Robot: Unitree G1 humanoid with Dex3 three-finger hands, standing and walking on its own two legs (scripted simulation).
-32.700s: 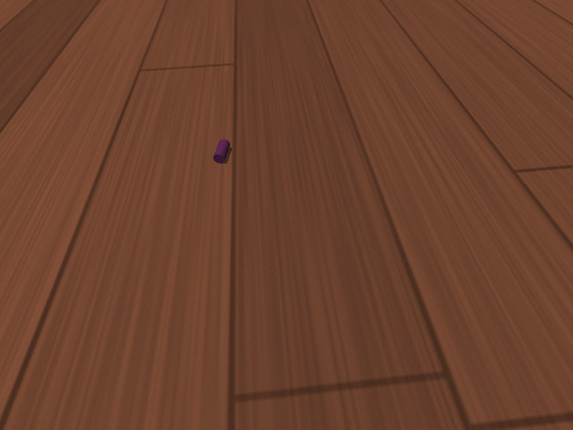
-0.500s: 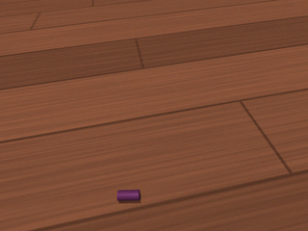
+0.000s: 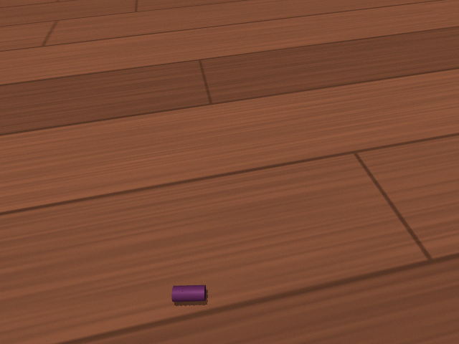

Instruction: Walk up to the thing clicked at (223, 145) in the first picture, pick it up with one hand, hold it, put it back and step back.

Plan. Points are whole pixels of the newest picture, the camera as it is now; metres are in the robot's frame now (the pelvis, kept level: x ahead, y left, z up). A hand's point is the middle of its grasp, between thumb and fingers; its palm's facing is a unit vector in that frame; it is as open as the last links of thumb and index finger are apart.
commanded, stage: stand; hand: left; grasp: from above
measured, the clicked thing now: (189, 293) +0.45 +0.24 -0.75
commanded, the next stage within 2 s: step back in 0.48 s
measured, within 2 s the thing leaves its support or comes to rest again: neither
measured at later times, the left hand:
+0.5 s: hand out of the picture +0.07 +0.25 -0.15, palm faces +0.00 -0.94 -0.34, open 7.4 cm
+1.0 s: hand out of the picture +0.05 +0.31 -0.18, palm faces -0.06 -0.94 -0.35, open 7.3 cm
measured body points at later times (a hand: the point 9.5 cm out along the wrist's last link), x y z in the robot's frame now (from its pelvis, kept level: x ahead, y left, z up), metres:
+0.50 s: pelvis +0.00 +0.00 +0.00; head +0.00 -0.01 +0.45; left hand +0.07 +0.30 -0.13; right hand +0.06 -0.30 -0.14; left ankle +0.01 +0.15 -0.75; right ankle +0.00 -0.13 -0.75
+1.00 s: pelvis -0.08 +0.05 -0.02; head -0.01 +0.08 +0.42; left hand +0.05 +0.36 -0.16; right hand -0.01 -0.26 -0.12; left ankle -0.04 +0.14 -0.75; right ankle -0.12 -0.09 -0.68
